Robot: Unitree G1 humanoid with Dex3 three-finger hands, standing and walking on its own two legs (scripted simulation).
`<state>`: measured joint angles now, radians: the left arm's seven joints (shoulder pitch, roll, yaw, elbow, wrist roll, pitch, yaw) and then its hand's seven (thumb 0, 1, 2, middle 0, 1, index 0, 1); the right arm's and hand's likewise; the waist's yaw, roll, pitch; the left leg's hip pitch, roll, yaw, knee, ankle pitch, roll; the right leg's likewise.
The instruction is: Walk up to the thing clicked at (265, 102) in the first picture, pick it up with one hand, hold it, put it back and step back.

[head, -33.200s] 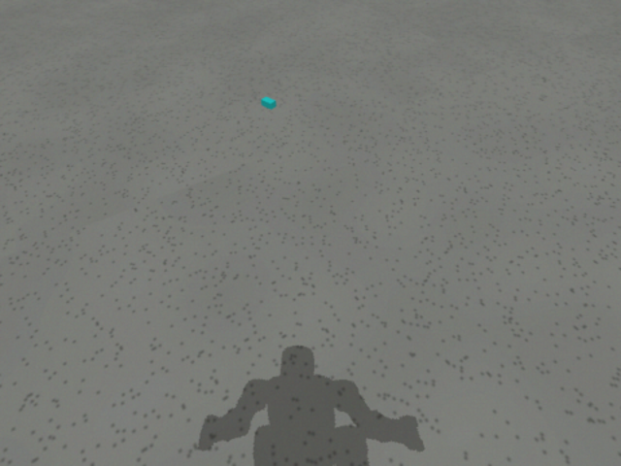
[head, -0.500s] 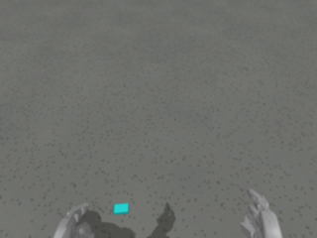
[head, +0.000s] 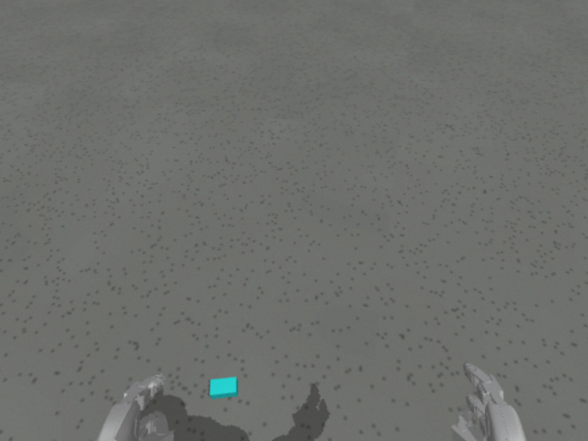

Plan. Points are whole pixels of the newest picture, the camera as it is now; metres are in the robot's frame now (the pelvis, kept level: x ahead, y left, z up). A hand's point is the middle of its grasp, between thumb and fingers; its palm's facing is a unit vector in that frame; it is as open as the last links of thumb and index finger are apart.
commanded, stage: home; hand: left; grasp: from above
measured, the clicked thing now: (224, 387) +0.43 +0.24 -0.70
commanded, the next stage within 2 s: stand in 1.16 s
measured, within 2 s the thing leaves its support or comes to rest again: neither
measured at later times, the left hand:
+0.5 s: hand out of the picture +0.16 +0.19 -0.05, palm faces +0.04 -0.98 -0.20, open 7.4 cm
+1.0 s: hand out of the picture +0.16 +0.18 -0.05, palm faces +0.04 -0.98 -0.21, open 7.4 cm
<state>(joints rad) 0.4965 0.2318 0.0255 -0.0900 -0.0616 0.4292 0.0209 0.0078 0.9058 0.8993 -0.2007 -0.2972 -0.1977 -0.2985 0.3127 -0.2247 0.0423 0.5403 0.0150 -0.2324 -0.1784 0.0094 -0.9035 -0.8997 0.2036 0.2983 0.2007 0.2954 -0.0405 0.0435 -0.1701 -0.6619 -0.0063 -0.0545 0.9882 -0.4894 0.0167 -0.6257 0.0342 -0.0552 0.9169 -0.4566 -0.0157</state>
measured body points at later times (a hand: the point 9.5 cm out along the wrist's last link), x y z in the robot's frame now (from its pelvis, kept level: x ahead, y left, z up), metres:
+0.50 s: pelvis +0.00 +0.00 +0.00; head +0.01 +0.01 +0.45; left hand +0.15 +0.24 -0.03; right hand +0.15 -0.24 -0.06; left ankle +0.00 +0.11 -0.68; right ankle +0.00 -0.11 -0.68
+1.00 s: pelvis +0.00 +0.00 +0.00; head +0.01 +0.01 +0.45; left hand +0.15 +0.24 -0.03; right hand +0.15 -0.24 -0.06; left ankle +0.00 +0.11 -0.68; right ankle +0.00 -0.11 -0.68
